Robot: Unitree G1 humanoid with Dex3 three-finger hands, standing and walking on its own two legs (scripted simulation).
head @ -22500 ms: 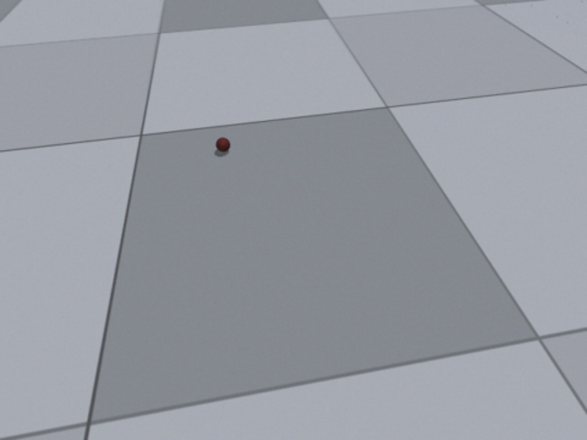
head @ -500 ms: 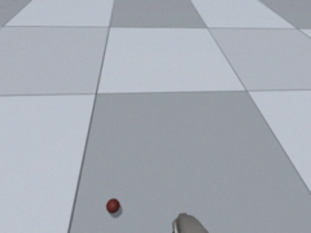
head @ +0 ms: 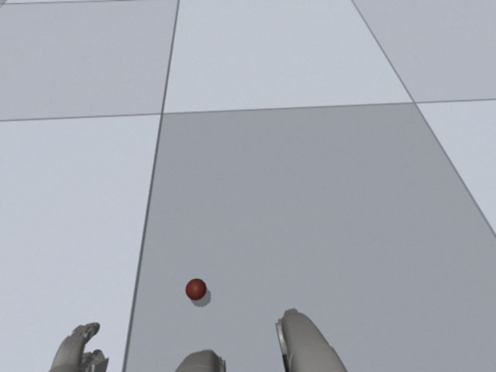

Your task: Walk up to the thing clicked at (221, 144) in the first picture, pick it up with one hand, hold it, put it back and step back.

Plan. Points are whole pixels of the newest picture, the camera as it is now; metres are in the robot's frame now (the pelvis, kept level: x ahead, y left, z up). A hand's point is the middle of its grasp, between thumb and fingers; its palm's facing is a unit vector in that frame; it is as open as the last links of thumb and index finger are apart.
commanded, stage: walk up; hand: left
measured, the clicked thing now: (196, 289) +0.44 +0.19 -0.70
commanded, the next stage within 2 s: none
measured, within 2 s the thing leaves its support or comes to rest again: neither
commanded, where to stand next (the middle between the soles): +0.13 -0.02 m, yaw -1 degrees
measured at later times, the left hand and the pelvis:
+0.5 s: hand out of the picture +0.10 +0.23 -0.10, palm faces -0.07 -0.86 -0.51, open 7.4 cm; pelvis +0.04 -0.06 +0.02, yaw -3 degrees
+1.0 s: hand out of the picture +0.11 +0.25 -0.15, palm faces -0.10 -0.92 -0.37, open 7.4 cm; pelvis +0.02 -0.02 +0.00, yaw -4 degrees
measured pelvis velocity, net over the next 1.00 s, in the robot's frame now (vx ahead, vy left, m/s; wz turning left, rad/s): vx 0.02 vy -0.02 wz -0.06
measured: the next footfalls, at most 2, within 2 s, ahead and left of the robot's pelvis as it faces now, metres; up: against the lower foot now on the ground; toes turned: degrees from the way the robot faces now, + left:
right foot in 0.32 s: +0.10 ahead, -0.19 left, +0.00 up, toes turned -6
left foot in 0.72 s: +0.13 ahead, +0.12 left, +0.00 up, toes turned -3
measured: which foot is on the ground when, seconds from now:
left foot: down 0.00-0.34, up 0.36-0.70, down 0.72-1.00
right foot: up 0.00-0.30, down 0.32-0.74, up 0.76-1.00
